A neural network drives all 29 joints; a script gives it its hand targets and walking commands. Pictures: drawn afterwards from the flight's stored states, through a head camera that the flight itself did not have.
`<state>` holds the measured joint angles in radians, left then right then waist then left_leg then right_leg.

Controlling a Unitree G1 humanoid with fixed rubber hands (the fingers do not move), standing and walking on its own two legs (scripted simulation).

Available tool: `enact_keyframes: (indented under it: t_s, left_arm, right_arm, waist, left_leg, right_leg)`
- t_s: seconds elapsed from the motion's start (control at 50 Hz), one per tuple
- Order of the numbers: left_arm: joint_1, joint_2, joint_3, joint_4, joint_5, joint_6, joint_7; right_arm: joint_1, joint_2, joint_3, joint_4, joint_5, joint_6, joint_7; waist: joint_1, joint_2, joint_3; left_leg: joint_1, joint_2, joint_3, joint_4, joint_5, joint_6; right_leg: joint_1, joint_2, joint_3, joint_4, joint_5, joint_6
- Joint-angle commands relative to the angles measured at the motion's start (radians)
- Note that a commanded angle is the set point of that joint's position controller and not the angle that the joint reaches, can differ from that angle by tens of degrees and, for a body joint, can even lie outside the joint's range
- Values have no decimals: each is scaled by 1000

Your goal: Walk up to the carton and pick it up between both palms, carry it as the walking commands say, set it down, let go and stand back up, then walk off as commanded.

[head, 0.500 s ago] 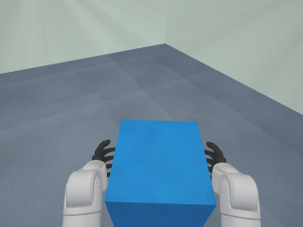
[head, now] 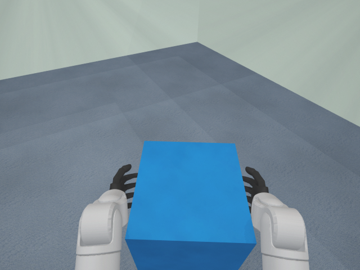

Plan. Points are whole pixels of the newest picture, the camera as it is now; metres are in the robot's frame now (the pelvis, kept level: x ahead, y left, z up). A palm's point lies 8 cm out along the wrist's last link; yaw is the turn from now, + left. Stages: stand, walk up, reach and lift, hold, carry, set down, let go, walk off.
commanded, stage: carry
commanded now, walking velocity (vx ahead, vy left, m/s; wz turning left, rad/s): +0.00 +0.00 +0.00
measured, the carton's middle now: (187, 213) +0.28 +0.00 +0.02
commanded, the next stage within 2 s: none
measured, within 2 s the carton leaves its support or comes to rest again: neither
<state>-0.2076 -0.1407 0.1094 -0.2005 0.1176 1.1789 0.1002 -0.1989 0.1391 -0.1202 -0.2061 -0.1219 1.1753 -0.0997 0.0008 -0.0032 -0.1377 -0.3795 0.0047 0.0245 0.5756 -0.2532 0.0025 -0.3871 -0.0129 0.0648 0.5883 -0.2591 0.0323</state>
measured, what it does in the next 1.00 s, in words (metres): stands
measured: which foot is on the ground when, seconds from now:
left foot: down 0.00-1.00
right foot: down 0.00-1.00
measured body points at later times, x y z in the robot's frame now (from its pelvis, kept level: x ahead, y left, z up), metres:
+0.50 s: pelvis +0.00 +0.00 +0.00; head -0.02 +0.00 +0.45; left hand +0.29 +0.15 +0.07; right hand +0.29 -0.14 +0.07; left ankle +0.03 +0.12 -0.73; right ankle +0.03 -0.14 -0.73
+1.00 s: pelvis +0.00 +0.01 +0.00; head -0.02 +0.01 +0.45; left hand +0.29 +0.15 +0.06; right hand +0.29 -0.14 +0.06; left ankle +0.03 +0.12 -0.73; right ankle +0.03 -0.14 -0.73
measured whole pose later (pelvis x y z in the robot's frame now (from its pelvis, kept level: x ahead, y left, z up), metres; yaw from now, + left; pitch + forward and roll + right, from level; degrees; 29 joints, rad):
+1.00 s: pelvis +0.00 +0.01 +0.00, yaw +0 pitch +3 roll +0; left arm -0.20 -0.14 0.11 -0.09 0.14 1.01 0.08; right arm -0.19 0.14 -0.13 -0.09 -0.13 1.01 -0.09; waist 0.00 0.00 -0.12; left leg -0.38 0.00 0.03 0.58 -0.25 0.01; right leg -0.38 -0.02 0.07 0.58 -0.25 0.04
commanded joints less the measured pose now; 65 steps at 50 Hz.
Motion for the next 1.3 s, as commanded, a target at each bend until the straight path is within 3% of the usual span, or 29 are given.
enact_keyframes:
  t_s: [0.0,0.7,1.28]
  left_arm:
    - [-459,-923,-658,-26,-372,-21,-249]
    - [-434,-850,-599,46,-293,-157,-234]
    - [-413,-816,-578,55,-272,-201,-225]
  right_arm:
    - [-464,913,666,-23,375,-16,247]
    - [-441,849,602,56,303,-152,229]
    - [-422,824,579,64,285,-195,219]
  waist:
    - [1,-3,-188]
    - [3,-2,-189]
    - [4,-1,-183]
  left_leg:
    - [91,106,-69,-100,64,36]
    - [105,98,-63,-100,74,41]
    - [115,98,-59,-104,88,47]
  right_leg:
    - [59,-85,29,-79,122,-47]
    - [55,-81,21,-83,115,-42]
    - [64,-80,15,-84,115,-38]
